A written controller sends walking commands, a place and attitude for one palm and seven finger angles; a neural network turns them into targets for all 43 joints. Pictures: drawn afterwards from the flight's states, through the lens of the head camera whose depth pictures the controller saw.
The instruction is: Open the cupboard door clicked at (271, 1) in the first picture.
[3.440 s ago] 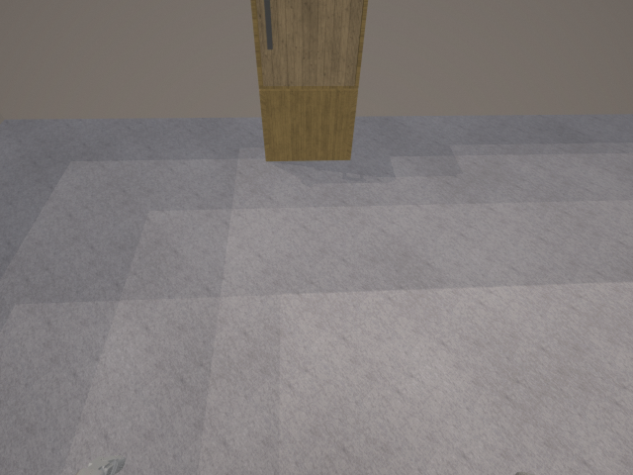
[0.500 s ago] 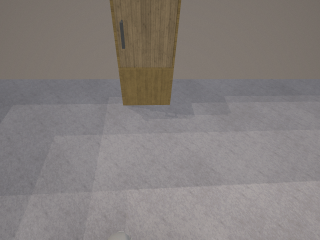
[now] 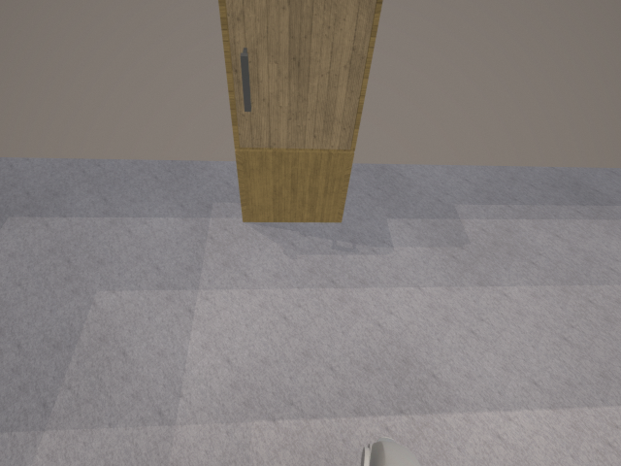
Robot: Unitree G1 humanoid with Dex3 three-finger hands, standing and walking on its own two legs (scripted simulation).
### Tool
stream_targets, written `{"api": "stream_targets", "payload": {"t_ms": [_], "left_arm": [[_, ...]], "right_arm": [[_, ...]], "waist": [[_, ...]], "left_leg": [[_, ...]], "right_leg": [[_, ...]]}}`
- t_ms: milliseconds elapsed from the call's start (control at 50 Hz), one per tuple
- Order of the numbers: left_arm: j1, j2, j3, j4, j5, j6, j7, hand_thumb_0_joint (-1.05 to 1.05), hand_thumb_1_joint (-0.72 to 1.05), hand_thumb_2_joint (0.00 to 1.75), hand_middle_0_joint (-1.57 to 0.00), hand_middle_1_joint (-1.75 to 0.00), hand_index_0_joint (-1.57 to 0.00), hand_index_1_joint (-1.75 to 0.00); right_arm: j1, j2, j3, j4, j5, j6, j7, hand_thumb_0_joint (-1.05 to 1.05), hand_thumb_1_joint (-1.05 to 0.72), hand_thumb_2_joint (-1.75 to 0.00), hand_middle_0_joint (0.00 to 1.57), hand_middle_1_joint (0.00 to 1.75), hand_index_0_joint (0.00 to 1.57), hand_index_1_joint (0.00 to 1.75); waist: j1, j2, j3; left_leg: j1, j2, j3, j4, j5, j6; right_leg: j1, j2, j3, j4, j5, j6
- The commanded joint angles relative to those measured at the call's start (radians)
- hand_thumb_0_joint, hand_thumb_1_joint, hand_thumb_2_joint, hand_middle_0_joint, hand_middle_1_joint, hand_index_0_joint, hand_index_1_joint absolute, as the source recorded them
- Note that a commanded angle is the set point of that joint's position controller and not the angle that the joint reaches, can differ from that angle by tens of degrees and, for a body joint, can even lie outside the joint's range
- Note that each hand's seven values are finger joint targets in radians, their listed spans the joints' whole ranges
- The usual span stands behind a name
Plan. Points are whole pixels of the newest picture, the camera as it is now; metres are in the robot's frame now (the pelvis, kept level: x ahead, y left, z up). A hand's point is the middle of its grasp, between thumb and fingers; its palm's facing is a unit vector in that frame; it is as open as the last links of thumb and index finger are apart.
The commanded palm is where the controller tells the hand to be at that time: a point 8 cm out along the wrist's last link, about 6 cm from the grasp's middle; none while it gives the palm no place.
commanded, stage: walk to a spot facing it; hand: left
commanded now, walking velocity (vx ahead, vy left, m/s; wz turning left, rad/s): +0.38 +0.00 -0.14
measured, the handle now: (246, 80) +1.13 +0.26 -0.09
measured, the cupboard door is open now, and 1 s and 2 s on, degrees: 0 0 0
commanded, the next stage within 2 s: take the last steps up to it in 0.44 s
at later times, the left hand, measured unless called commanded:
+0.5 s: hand (237, 400) +0.25 +0.13 -0.17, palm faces +0.08 -0.98 -0.20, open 7.2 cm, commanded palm none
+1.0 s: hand (218, 334) +0.36 +0.18 -0.18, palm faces +0.16 -0.97 -0.17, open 7.4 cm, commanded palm none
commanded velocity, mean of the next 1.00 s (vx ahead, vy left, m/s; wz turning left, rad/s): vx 0.30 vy -0.01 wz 0.09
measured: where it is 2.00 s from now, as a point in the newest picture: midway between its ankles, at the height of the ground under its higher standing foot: (307, 341)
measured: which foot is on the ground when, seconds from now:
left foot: down 0.00-0.18, up 0.20-0.68, down 0.70-1.00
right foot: up 0.00-0.18, down 0.20-0.70, up 0.72-1.00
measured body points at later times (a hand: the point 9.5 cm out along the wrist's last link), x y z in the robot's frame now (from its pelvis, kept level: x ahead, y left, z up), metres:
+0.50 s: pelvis +0.22 -0.06 +0.00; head +0.21 -0.06 +0.45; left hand +0.24 +0.18 -0.15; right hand +0.26 -0.29 -0.16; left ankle +0.30 +0.09 -0.68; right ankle +0.21 -0.14 -0.75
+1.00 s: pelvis +0.37 +0.01 +0.00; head +0.36 +0.01 +0.45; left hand +0.35 +0.23 -0.16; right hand +0.42 -0.22 -0.15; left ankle +0.38 +0.09 -0.75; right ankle +0.43 -0.14 -0.69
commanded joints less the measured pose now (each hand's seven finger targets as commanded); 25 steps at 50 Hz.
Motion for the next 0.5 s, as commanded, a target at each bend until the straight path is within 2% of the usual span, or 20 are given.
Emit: {"api": "stream_targets", "payload": {"t_ms": [0,40,60,80,100,120,140,160,180,200,220,240,260,280,300,340,380,420,440,480], "left_arm": [[-0.153,0.009,-0.008,-0.099,-0.01,-0.029,-0.009,0.0,0.9,0.9,-0.2,-0.3,-0.2,-0.3],[-0.193,0.018,-0.01,-0.112,-0.012,-0.034,-0.009,0.0,0.9,0.9,-0.2,-0.3,-0.2,-0.3],[-0.187,0.02,-0.007,-0.114,-0.013,-0.036,-0.01,0.0,0.9,0.9,-0.2,-0.3,-0.2,-0.3],[-0.173,0.028,-0.007,-0.113,-0.012,-0.04,-0.01,0.0,0.9,0.9,-0.2,-0.3,-0.2,-0.3],[-0.118,0.039,-0.002,-0.099,-0.01,-0.046,-0.008,0.0,0.9,0.9,-0.2,-0.3,-0.2,-0.3],[0.001,0.06,0.004,-0.062,-0.007,-0.054,-0.005,0.0,0.9,0.9,-0.2,-0.3,-0.2,-0.3],[0.162,0.11,0.019,-0.014,-0.002,-0.065,0.002,0.0,0.9,0.9,-0.2,-0.3,-0.2,-0.3],[0.304,0.222,0.05,0.018,0.003,-0.076,0.018,0.0,0.9,0.9,-0.2,-0.3,-0.2,-0.3],[0.348,0.29,0.057,0.03,-0.02,-0.07,0.021,0.0,0.9,0.9,-0.2,-0.3,-0.2,-0.3],[0.256,0.274,0.056,0.005,-0.026,-0.064,0.023,0.0,0.9,0.9,-0.2,-0.3,-0.2,-0.3],[0.15,0.213,0.039,-0.025,-0.026,-0.065,0.026,0.0,0.9,0.9,-0.2,-0.3,-0.2,-0.3],[0.065,0.148,0.022,-0.044,-0.025,-0.066,0.032,0.0,0.9,0.9,-0.2,-0.3,-0.2,-0.3],[0.026,0.106,0.007,-0.054,-0.019,-0.072,0.034,0.0,0.9,0.9,-0.2,-0.3,-0.2,-0.3],[0.019,0.081,-0.001,-0.05,-0.015,-0.079,0.035,0.0,0.9,0.9,-0.2,-0.3,-0.2,-0.3],[0.026,0.072,-0.004,-0.045,-0.014,-0.083,0.034,0.0,0.9,0.9,-0.2,-0.3,-0.2,-0.3],[0.042,0.06,-0.002,-0.035,-0.01,-0.094,0.036,0.0,0.9,0.9,-0.2,-0.3,-0.2,-0.3],[0.064,0.067,-0.003,-0.032,-0.013,-0.099,0.035,0.0,0.9,0.9,-0.2,-0.3,-0.2,-0.3],[0.093,0.072,-0.008,-0.022,-0.015,-0.102,0.034,0.0,0.9,0.9,-0.2,-0.3,-0.2,-0.3],[0.1,0.079,-0.009,-0.016,-0.013,-0.104,0.036,0.0,0.9,0.9,-0.2,-0.3,-0.2,-0.3],[0.127,0.087,-0.011,-0.007,-0.013,-0.103,0.037,0.0,0.9,0.9,-0.2,-0.3,-0.2,-0.3]], "right_arm": [[0.13,-0.116,-0.016,0.008,-0.002,-0.012,0.0,0.0,-0.9,-0.9,0.2,0.3,0.2,0.3],[0.147,-0.122,-0.018,0.023,-0.008,-0.008,0.001,0.0,-0.9,-0.9,0.2,0.3,0.2,0.3],[0.134,-0.131,-0.019,0.024,-0.009,-0.007,0.0,0.0,-0.9,-0.9,0.2,0.3,0.2,0.3],[0.135,-0.136,-0.02,0.028,-0.009,-0.006,0.0,0.0,-0.9,-0.9,0.2,0.3,0.2,0.3],[0.125,-0.147,-0.021,0.031,-0.008,-0.004,-0.001,0.0,-0.9,-0.9,0.2,0.3,0.2,0.3],[0.111,-0.156,-0.019,0.033,-0.004,-0.001,-0.001,0.0,-0.9,-0.9,0.2,0.3,0.2,0.3],[0.097,-0.148,-0.018,0.025,0.002,-0.002,0.006,0.0,-0.9,-0.9,0.2,0.3,0.2,0.3],[0.125,-0.089,-0.01,0.004,0.017,-0.006,0.016,0.0,-0.9,-0.9,0.2,0.3,0.2,0.3],[0.092,-0.069,-0.006,-0.036,0.019,-0.003,0.014,0.0,-0.9,-0.9,0.2,0.3,0.2,0.3],[0.042,-0.075,-0.016,-0.042,0.021,0.005,0.015,0.0,-0.9,-0.9,0.2,0.3,0.2,0.3],[-0.001,-0.076,-0.023,-0.05,0.012,0.009,0.018,0.0,-0.9,-0.9,0.2,0.3,0.2,0.3],[-0.012,-0.068,-0.024,-0.042,0.004,0.021,0.021,0.0,-0.9,-0.9,0.2,0.3,0.2,0.3],[0.015,-0.041,-0.019,-0.032,-0.004,0.037,0.023,0.0,-0.9,-0.9,0.2,0.3,0.2,0.3],[0.05,-0.026,-0.017,-0.017,-0.008,0.05,0.025,0.0,-0.9,-0.9,0.2,0.3,0.2,0.3],[0.072,-0.02,-0.016,-0.014,-0.009,0.059,0.027,0.0,-0.9,-0.9,0.2,0.3,0.2,0.3],[0.073,-0.011,-0.021,-0.021,-0.009,0.067,0.031,0.0,-0.9,-0.9,0.2,0.3,0.2,0.3],[0.008,-0.014,-0.021,-0.05,-0.008,0.069,0.038,0.0,-0.9,-0.9,0.2,0.3,0.2,0.3],[-0.069,-0.021,-0.02,-0.083,-0.006,0.067,0.046,0.0,-0.9,-0.9,0.2,0.3,0.2,0.3],[-0.095,-0.021,-0.019,-0.098,-0.003,0.063,0.051,0.0,-0.9,-0.9,0.2,0.3,0.2,0.3],[-0.177,-0.029,-0.014,-0.127,-0.003,0.059,0.059,0.0,-0.9,-0.9,0.2,0.3,0.2,0.3]], "waist": [[-0.052,0.163,0.112],[-0.059,0.164,0.121],[-0.046,0.162,0.117],[-0.036,0.15,0.104],[-0.006,0.143,0.074],[0.05,0.118,0.014],[0.123,0.061,-0.074],[0.164,-0.154,-0.201],[0.141,-0.198,-0.221],[0.126,-0.122,-0.176],[0.086,-0.076,-0.077],[0.041,-0.018,0.0],[0.003,-0.031,0.036],[-0.02,-0.044,0.035],[-0.035,-0.059,0.03],[-0.051,-0.069,0.027],[-0.037,-0.04,0.041],[-0.018,-0.041,0.057],[-0.018,-0.042,0.06],[0.006,-0.044,0.072]], "left_leg": [[0.03,0.276,-0.113,-0.109,0.37,0.088],[0.038,0.292,-0.116,-0.086,0.387,0.089],[0.041,0.302,-0.104,-0.067,0.41,0.087],[0.037,0.299,-0.096,-0.03,0.486,0.084],[0.031,0.294,-0.085,0.053,0.606,0.079],[0.006,0.268,-0.058,0.202,0.68,0.057],[-0.133,0.223,-0.036,0.411,0.609,0.025],[-0.396,0.116,0.008,0.753,0.184,-0.018],[-0.581,0.016,-0.093,1.04,-0.302,-0.03],[-0.615,0.076,-0.191,1.133,-0.243,-0.015],[-0.64,0.119,-0.211,1.132,-0.136,-0.017],[-0.596,0.158,-0.22,1.076,-0.066,-0.018],[-0.546,0.166,-0.211,1.027,-0.029,-0.031],[-0.518,0.162,-0.202,0.983,0.0,-0.04],[-0.504,0.157,-0.191,0.939,0.018,-0.048],[-0.523,0.158,-0.184,0.87,0.053,-0.06],[-0.555,0.157,-0.174,0.794,0.088,-0.07],[-0.587,0.154,-0.163,0.703,0.109,-0.073],[-0.596,0.153,-0.159,0.644,0.11,-0.072],[-0.585,0.14,-0.132,0.539,0.115,-0.069]], "right_leg": [[-0.063,0.01,-0.035,-0.194,0.009,-0.022],[-0.022,0.026,-0.043,-0.254,-0.013,-0.042],[0.011,0.033,-0.041,-0.285,-0.022,-0.055],[0.075,0.058,-0.059,-0.31,-0.042,-0.069],[0.172,0.085,-0.077,-0.341,-0.064,-0.085],[0.332,0.117,-0.096,-0.398,-0.042,-0.097],[0.583,0.097,-0.059,-0.427,0.001,-0.116],[0.833,-0.172,0.277,-0.494,-0.045,-0.197],[0.857,-0.353,0.602,-0.645,-0.01,-0.29],[0.731,-0.354,0.58,-0.703,-0.225,-0.288],[0.581,-0.309,0.502,-0.741,-0.317,-0.246],[0.426,-0.27,0.364,-0.758,-0.316,-0.207],[0.316,-0.228,0.271,-0.781,-0.269,-0.179],[0.281,-0.194,0.19,-0.792,-0.204,-0.161],[0.268,-0.171,0.133,-0.795,-0.157,-0.151],[0.286,-0.156,0.072,-0.804,-0.086,-0.151],[0.313,-0.155,0.038,-0.809,-0.029,-0.158],[0.366,-0.158,0.013,-0.808,0.024,-0.16],[0.403,-0.168,-0.003,-0.798,0.06,-0.161],[0.443,-0.174,-0.036,-0.775,0.138,-0.154]]}}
